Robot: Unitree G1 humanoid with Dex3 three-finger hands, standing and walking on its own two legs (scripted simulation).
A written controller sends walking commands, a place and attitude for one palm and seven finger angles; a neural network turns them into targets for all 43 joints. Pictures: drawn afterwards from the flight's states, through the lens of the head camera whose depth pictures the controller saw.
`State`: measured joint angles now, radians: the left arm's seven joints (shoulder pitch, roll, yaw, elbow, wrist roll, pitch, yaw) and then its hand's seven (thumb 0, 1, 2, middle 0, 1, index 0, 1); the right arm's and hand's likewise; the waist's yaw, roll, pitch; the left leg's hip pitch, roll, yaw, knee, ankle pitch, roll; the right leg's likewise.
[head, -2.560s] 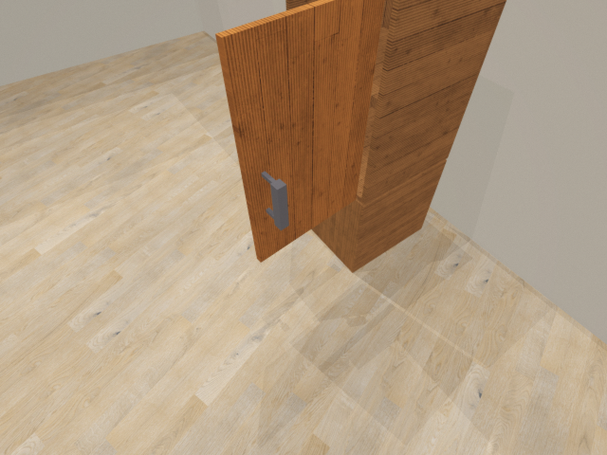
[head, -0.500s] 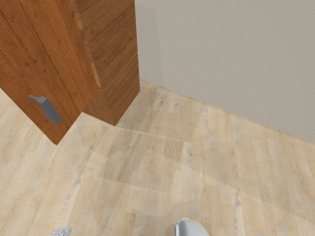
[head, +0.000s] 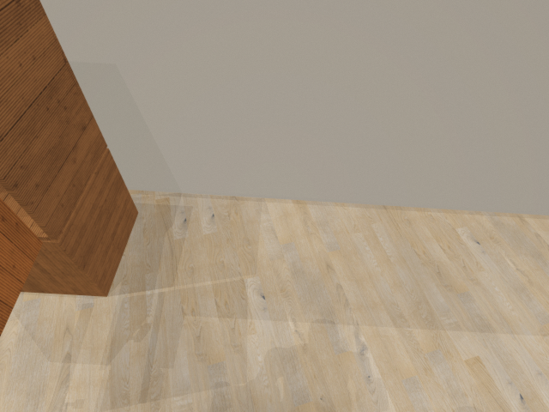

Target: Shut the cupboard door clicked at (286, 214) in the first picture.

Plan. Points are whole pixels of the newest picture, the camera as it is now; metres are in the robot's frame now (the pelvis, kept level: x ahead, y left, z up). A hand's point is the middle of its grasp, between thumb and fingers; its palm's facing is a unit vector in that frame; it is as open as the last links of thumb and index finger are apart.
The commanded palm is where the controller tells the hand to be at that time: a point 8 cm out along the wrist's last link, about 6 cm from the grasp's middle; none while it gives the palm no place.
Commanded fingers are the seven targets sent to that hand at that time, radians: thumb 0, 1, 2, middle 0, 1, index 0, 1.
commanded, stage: walk to a spot facing it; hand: left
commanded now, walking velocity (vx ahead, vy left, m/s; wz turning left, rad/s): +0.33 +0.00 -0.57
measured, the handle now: out of the picture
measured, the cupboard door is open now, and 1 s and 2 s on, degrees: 95 95 95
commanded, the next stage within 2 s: turn to face it in 0.96 s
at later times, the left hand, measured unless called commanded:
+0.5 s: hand (249, 300) +0.34 +0.06 -0.15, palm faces -0.27 -0.94 -0.21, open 7.4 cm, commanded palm none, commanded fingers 0.00 0.90 0.90 -0.20 -0.30 -0.20 -0.30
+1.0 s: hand (253, 258) +0.44 +0.06 -0.17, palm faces -0.22 -0.97 -0.14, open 7.4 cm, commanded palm none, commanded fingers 0.00 0.90 0.90 -0.20 -0.30 -0.20 -0.30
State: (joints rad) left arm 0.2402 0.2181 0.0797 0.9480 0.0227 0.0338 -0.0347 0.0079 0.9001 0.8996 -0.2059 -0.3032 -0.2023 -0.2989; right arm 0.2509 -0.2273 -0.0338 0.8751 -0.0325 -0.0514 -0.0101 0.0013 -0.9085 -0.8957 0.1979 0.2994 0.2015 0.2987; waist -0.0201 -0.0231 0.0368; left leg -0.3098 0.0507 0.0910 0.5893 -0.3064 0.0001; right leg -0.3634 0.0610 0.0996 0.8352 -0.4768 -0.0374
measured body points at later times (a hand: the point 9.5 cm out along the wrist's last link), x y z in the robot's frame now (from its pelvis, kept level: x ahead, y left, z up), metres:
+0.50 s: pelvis +0.19 -0.09 +0.01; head +0.23 -0.11 +0.45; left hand +0.35 +0.11 -0.14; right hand +0.10 -0.31 -0.15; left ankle +0.20 +0.07 -0.64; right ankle +0.19 -0.15 -0.73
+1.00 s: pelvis +0.42 -0.11 +0.00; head +0.46 -0.10 +0.45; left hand +0.45 +0.11 -0.16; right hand +0.43 -0.35 -0.13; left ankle +0.48 -0.03 -0.73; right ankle +0.34 -0.21 -0.63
